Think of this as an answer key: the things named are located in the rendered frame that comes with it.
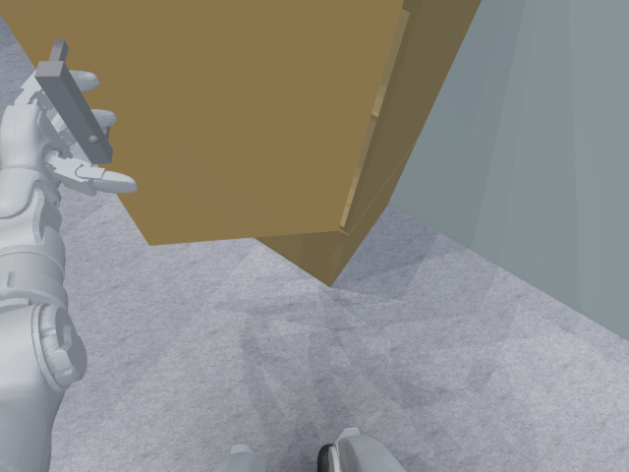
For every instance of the right robot thigh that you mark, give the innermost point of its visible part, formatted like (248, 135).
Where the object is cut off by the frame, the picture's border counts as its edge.
(361, 454)

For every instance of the handle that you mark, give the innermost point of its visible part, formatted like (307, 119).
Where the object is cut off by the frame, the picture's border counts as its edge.
(60, 87)

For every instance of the cupboard door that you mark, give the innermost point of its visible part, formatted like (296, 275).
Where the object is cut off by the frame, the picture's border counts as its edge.
(236, 118)

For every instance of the left robot forearm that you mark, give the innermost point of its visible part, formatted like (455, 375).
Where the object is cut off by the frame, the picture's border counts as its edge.
(32, 253)

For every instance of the left robot hand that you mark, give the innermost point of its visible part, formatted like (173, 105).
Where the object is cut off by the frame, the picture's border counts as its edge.
(28, 140)

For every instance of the left robot upper arm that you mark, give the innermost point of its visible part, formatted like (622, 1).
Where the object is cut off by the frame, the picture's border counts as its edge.
(41, 355)

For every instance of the robot left shin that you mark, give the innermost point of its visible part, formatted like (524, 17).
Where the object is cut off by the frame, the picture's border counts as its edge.
(240, 448)

